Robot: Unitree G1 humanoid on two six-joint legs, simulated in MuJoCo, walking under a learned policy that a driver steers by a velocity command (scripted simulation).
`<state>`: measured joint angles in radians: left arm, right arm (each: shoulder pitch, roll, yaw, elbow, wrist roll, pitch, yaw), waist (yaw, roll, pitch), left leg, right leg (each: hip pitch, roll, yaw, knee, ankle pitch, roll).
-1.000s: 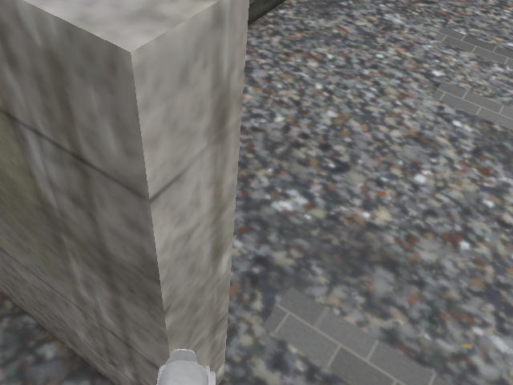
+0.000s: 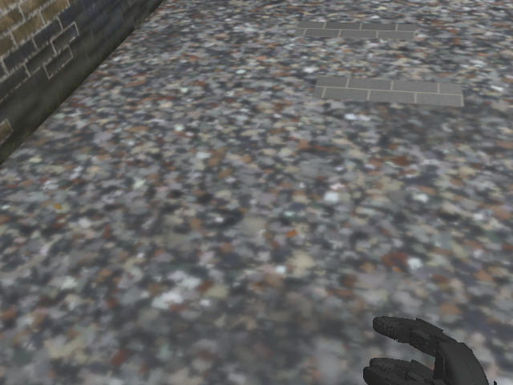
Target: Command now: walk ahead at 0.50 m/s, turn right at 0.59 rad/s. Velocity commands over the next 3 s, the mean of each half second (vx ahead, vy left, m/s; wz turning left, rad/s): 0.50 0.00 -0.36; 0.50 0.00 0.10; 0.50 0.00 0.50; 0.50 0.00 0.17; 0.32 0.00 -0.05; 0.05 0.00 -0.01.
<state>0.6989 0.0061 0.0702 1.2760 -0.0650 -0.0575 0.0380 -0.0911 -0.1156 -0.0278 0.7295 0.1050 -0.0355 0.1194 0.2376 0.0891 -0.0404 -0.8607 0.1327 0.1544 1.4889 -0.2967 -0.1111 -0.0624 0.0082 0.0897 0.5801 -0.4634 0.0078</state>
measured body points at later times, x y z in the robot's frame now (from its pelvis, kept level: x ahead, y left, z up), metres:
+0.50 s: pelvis +0.31 +0.03 +0.02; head +0.35 +0.02 +0.47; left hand +0.55 +0.24 -0.08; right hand +0.16 -0.19 -0.12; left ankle +0.25 +0.14 -0.72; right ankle +0.42 -0.15 -0.67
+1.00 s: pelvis +0.57 -0.06 +0.02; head +0.59 -0.06 +0.47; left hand +0.62 +0.19 -0.12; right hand +0.69 -0.33 -0.10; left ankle +0.77 +0.10 -0.65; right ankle +0.49 -0.14 -0.72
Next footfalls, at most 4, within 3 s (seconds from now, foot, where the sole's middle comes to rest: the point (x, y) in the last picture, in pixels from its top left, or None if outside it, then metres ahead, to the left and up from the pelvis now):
0.16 left None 0.29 0.14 -0.76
0.64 right None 0.52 -0.15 -0.76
1.20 left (342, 301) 0.88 0.05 -0.76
1.74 right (394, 231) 1.20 -0.09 -0.76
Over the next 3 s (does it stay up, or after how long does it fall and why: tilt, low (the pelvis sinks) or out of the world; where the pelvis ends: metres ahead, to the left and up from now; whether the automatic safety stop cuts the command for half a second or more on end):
stays up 1.39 0.08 0.01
